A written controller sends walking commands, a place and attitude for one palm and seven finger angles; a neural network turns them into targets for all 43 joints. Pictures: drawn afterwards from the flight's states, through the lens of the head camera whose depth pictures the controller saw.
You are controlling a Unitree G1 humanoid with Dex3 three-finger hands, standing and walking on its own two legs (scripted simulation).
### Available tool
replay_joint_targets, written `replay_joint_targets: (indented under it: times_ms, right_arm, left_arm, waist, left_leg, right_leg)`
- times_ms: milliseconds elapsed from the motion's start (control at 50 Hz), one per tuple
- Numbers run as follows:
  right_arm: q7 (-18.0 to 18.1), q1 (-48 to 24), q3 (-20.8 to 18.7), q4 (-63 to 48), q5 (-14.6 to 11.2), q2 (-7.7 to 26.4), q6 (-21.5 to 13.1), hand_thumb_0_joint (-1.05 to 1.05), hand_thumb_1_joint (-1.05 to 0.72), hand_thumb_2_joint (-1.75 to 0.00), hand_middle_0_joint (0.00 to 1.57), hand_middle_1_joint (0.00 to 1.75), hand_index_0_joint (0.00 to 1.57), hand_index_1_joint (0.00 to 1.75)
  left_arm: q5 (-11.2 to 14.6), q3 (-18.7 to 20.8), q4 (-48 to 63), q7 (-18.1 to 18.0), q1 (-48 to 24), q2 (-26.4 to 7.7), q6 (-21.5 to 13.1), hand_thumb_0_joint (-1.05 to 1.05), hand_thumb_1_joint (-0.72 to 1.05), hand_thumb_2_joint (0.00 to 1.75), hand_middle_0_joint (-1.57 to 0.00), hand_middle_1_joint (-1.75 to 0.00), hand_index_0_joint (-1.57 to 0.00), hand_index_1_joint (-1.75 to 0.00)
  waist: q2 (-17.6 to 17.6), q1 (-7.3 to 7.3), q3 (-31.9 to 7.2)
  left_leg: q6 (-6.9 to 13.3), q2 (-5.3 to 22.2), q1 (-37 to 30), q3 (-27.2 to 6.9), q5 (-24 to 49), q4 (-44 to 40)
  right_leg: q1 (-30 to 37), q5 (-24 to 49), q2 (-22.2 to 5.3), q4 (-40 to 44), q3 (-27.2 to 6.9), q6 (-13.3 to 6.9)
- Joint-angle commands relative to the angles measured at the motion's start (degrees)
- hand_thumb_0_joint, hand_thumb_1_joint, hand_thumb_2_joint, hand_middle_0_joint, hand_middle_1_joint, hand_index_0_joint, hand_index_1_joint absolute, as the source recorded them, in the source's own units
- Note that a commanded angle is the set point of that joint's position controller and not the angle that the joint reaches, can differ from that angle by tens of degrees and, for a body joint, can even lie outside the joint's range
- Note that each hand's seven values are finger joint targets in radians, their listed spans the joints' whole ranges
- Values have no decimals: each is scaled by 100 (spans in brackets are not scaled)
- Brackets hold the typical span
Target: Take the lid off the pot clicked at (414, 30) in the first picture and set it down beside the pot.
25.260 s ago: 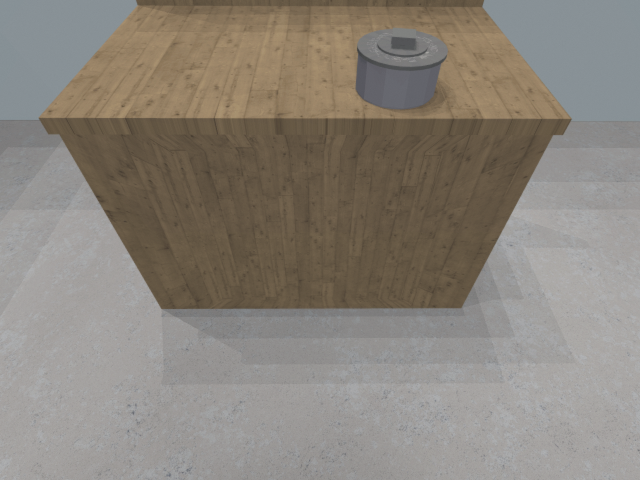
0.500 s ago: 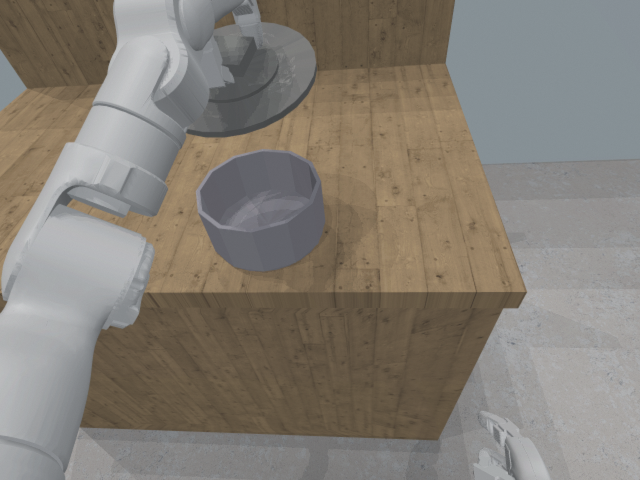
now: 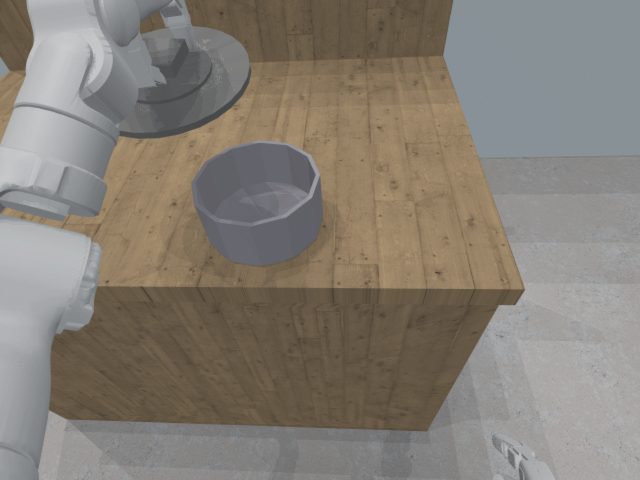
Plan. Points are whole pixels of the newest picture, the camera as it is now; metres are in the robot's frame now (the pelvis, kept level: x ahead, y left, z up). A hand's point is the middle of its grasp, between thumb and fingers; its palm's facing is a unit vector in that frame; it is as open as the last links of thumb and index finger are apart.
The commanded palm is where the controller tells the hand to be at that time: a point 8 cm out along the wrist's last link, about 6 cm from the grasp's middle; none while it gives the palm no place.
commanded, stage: move the lid sideways beside the pot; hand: left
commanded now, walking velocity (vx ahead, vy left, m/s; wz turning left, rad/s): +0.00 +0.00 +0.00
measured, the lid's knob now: (159, 57) +0.49 +0.17 +0.29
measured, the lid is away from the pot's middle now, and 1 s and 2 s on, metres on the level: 0.08 0.20 0.23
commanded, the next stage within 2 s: lower the lid onto the table in 1.38 s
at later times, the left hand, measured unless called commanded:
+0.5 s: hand (91, 60) +0.47 +0.23 +0.30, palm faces -0.12 -0.04 -0.99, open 8.5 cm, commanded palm +0.44 +0.24 +0.38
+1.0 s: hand (38, 63) +0.46 +0.29 +0.31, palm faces -0.12 -0.04 -0.99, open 8.5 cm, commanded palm +0.44 +0.29 +0.38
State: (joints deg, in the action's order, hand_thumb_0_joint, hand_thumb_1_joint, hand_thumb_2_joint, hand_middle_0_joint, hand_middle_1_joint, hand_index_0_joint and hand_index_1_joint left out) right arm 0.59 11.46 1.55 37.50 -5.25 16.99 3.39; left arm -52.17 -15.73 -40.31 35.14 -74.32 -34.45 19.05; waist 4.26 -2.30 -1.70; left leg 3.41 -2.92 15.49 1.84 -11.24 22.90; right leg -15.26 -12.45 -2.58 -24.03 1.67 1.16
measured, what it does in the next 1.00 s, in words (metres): stands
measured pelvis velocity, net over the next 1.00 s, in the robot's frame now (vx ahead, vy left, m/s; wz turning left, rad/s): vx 0.01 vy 0.01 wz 0.01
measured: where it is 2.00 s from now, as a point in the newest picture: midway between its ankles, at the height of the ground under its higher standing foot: outside the picture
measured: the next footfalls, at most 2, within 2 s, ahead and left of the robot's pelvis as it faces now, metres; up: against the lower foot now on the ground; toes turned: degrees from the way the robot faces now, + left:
none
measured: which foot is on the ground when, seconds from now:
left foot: down 0.00-1.00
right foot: down 0.00-1.00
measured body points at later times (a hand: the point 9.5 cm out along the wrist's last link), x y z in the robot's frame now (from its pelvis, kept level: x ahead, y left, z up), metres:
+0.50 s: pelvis +0.01 +0.01 +0.00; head +0.04 -0.01 +0.45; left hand +0.47 +0.23 +0.36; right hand +0.13 -0.24 -0.12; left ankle +0.00 +0.08 -0.74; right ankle +0.00 -0.13 -0.74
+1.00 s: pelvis +0.01 +0.01 +0.00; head +0.05 -0.01 +0.45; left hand +0.46 +0.28 +0.36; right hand +0.12 -0.25 -0.12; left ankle +0.00 +0.08 -0.74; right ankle +0.00 -0.13 -0.74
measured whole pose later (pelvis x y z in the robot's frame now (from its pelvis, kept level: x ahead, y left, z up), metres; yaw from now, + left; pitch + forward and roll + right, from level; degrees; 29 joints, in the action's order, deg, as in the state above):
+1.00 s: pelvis +0.01 +0.01 +0.00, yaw +0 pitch +6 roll -1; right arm 0.7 13.2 1.3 36.1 -5.9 17.2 6.6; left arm -55.3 -8.6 -42.7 36.4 -72.3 -46.7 13.8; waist 4.0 -2.9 -0.7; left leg 4.1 -3.0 17.6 1.3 -11.7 23.4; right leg -15.7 -11.3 -2.5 -21.2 2.2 1.6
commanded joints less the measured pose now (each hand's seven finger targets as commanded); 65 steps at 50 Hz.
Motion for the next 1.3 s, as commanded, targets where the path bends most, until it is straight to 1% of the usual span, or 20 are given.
replay_joint_targets:
  times_ms: [0, 60, 180, 220, 240, 280, 320, 340, 420, 480, 620, 700, 820, 860, 920, 940, 1000, 1040, 1120, 1280]
  right_arm:
    - [60, -484, -211, -842, 0, 644, -212, 0, -90, -90, 20, 30, 20, 30]
    - [45, -472, -233, -845, 11, 647, -195, 0, -90, -90, 20, 30, 20, 30]
    - [66, -362, -227, -846, 13, 707, -136, 0, -90, -90, 20, 30, 20, 30]
    - [44, -252, -265, -811, -13, 728, -97, 0, -90, -90, 20, 30, 20, 30]
    - [26, -249, -280, -804, -8, 735, -86, 0, -90, -90, 20, 30, 20, 30]
    - [55, -280, -249, -831, -15, 729, -48, 0, -90, -90, 20, 30, 20, 30]
    - [38, -268, -273, -843, -34, 726, -61, 0, -90, -90, 20, 30, 20, 30]
    - [36, -250, -275, -815, -24, 713, -56, 0, -90, -90, 20, 30, 20, 30]
    - [53, -162, -280, -826, -4, 791, -52, 0, -90, -90, 20, 30, 20, 30]
    - [76, -151, -251, -791, -15, 761, 4, 0, -90, -90, 20, 30, 20, 30]
    - [29, -58, -305, -773, -44, 823, 60, 0, -90, -90, 20, 30, 20, 30]
    - [81, -98, -266, -804, -9, 810, 63, 0, -90, -90, 20, 30, 20, 30]
    - [64, 51, -290, -747, -55, 882, 128, 0, -90, -90, 20, 30, 20, 30]
    - [79, -64, -283, -837, -17, 846, 124, 0, -90, -90, 20, 30, 20, 30]
    - [72, 24, -306, -841, -47, 832, 125, 0, -90, -90, 20, 30, 20, 30]
    - [61, 29, -311, -803, -41, 817, 131, 0, -90, -90, 20, 30, 20, 30]
    - [120, 48, -272, -755, -75, 831, 191, 0, -90, -90, 20, 30, 20, 30]
    - [109, 85, -277, -778, -71, 879, 211, 0, -90, -90, 20, 30, 20, 30]
    - [146, 105, -289, -768, -81, 880, 189, 0, -90, -90, 20, 30, 20, 30]
    - [202, 143, -253, -706, -99, 845, 227, 0, -90, -90, 20, 30, 20, 30]
  left_arm:
    - [-271, 788, 1288, -333, -3822, -1643, -73, 0, 48, 120, -83, -87, -82, -87]
    - [-244, 678, 1211, -305, -3677, -1469, -85, 0, 48, 120, -83, -87, -82, -87]
    - [-364, 1262, 1148, -343, -3661, -2319, -155, 0, 48, 120, -83, -87, -82, -87]
    - [-213, 701, 999, -289, -3451, -1611, -149, 0, 48, 120, -83, -87, -82, -87]
    - [-332, 1082, 1230, -315, -3642, -2127, -162, 0, 48, 120, -83, -87, -82, -87]
    - [-383, 1105, 1060, -304, -3546, -2200, -171, 0, 48, 120, -83, -87, -82, -87]
    - [-221, 630, 1171, -285, -3578, -1637, -210, 0, 48, 120, -83, -87, -82, -87]
    - [-336, 893, 1243, -308, -3748, -1993, -219, 0, 48, 120, -83, -87, -82, -87]
    - [-266, 954, 1286, -313, -3504, -2065, -280, 0, 48, 120, -83, -87, -82, -87]
    - [-438, 1332, 1006, -299, -3528, -2581, -295, 0, 48, 120, -83, -87, -82, -87]
    - [-265, 921, 1050, -252, -3152, -2067, -312, 0, 48, 120, -83, -87, -82, -87]
    - [-477, 1509, 1161, -288, -3517, -2905, -398, 0, 48, 120, -83, -87, -82, -87]
    - [-358, 1309, 584, -265, -2994, -2724, -484, 0, 48, 120, -83, -87, -82, -87]
    - [-522, 1649, 887, -277, -3254, -3198, -551, 0, 48, 120, -83, -87, -82, -87]
    - [-388, 1170, 1074, -252, -3171, -2642, -572, 0, 48, 120, -83, -87, -82, -87]
    - [-470, 1432, 1332, -271, -3454, -2989, -587, 0, 48, 120, -83, -87, -82, -87]
    - [-511, 1333, 675, -224, -3080, -2920, -581, 0, 48, 120, -83, -87, -82, -87]
    - [-545, 1578, 1004, -267, -3301, -3350, -665, 0, 48, 120, -83, -87, -82, -87]
    - [-422, 1296, 1130, -261, -3303, -3017, -739, 0, 48, 120, -83, -87, -82, -87]
    - [-543, 1399, 728, -246, -3276, -3251, -868, 0, 48, 120, -83, -87, -82, -87]
  waist:
    - [-396, -33, -2522]
    - [-292, -71, -2399]
    - [-388, 26, -2737]
    - [-285, -133, -2510]
    - [-392, -43, -2628]
    - [-401, -38, -2561]
    - [-130, -165, -2509]
    - [-164, -114, -2524]
    - [137, -110, -2756]
    - [-259, -55, -2645]
    - [59, -150, -2443]
    - [-135, -36, -2804]
    - [-108, -124, -2389]
    - [-25, -24, -2654]
    - [283, -164, -2668]
    - [218, -107, -2702]
    - [85, -159, -2282]
    - [90, -92, -2574]
    - [457, -199, -2595]
    - [315, -178, -2398]
  left_leg:
    - [83, 17, -1335, -309, 1841, 7]
    - [80, 33, -1422, -349, 1947, 55]
    - [90, 22, -1326, -332, 2119, 53]
    - [59, 56, -1515, -377, 2398, 101]
    - [45, 84, -1470, -367, 2281, 55]
    - [68, 67, -1393, -348, 2168, 49]
    - [48, 69, -1652, -416, 2379, 118]
    - [33, 92, -1587, -396, 2178, 60]
    - [22, 78, -1776, -450, 2674, 171]
    - [51, 78, -1486, -396, 2475, 103]
    - [-32, 141, -1777, -512, 2869, 185]
    - [66, 69, -1559, -403, 2573, 140]
    - [43, 118, -1469, -421, 2686, 185]
    - [99, 87, -1414, -359, 2606, 186]
    - [40, 134, -1793, -442, 3160, 280]
    - [26, 154, -1781, -447, 2983, 231]
    - [72, 119, -1492, -373, 2436, 154]
    - [59, 116, -1454, -358, 2332, 111]
    - [59, 141, -1780, -442, 2762, 235]
    - [100, 128, -1514, -376, 2227, 137]
  right_leg:
    - [640, 1771, 308, 73, 60, -394]
    - [436, 1645, 334, 114, 83, -399]
    - [782, 1874, 304, 41, 41, -408]
    - [481, 1855, 304, 146, 104, -385]
    - [583, 1807, 336, 141, 74, -367]
    - [558, 1756, 342, 109, 103, -390]
    - [314, 1646, 332, 170, 120, -392]
    - [312, 1515, 372, 189, 120, -380]
    - [379, 1713, 342, 176, 109, -417]
    - [535, 1789, 358, 131, 118, -406]
    - [128, 1543, 383, 240, 176, -407]
    - [569, 1762, 374, 169, 115, -412]
    - [366, 1709, 369, 248, 154, -389]
    - [602, 1829, 374, 181, 98, -405]
    - [321, 1820, 377, 253, 142, -388]
    - [351, 1731, 415, 253, 131, -375]
    - [206, 1497, 431, 298, 185, -385]
    - [475, 1517, 419, 285, 135, -383]
    - [266, 1546, 413, 316, 153, -401]
    - [310, 1368, 443, 329, 175, -398]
